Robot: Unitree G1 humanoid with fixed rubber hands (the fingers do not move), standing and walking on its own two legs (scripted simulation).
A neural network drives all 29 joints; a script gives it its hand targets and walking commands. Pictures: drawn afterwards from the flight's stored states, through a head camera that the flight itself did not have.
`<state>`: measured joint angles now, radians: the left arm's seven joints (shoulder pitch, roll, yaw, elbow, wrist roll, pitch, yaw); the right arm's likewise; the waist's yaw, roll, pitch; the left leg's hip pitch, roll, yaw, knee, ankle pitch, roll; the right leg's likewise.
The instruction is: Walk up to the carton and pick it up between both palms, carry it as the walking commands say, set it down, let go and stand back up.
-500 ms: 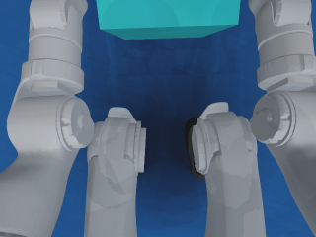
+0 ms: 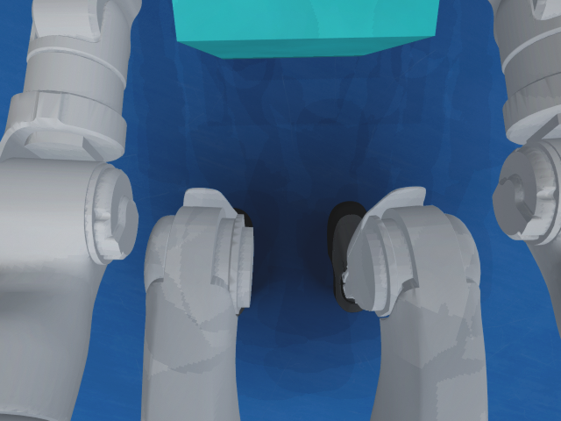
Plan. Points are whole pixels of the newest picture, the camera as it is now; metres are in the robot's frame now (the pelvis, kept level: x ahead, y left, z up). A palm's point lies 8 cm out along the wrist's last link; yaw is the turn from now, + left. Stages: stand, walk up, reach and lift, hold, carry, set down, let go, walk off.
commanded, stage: set down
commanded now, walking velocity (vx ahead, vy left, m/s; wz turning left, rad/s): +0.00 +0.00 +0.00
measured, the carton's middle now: out of the picture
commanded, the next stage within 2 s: let go in 1.42 s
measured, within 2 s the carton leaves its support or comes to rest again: neither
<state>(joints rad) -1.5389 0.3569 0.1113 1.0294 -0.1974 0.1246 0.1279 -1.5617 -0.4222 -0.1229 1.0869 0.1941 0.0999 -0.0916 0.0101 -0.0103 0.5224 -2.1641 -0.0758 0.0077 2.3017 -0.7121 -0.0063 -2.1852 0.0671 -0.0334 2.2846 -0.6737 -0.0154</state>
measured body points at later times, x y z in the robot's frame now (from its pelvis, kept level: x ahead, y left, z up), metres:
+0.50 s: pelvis -0.01 +0.00 +0.07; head +0.37 +0.00 +0.29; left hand +0.59 +0.19 -0.06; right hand +0.59 -0.19 -0.06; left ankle +0.08 +0.11 -0.32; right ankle +0.09 -0.10 -0.32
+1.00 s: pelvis -0.02 +0.00 +0.20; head +0.36 +0.00 +0.43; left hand +0.59 +0.19 +0.09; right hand +0.58 -0.20 +0.08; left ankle +0.08 +0.11 -0.32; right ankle +0.09 -0.10 -0.32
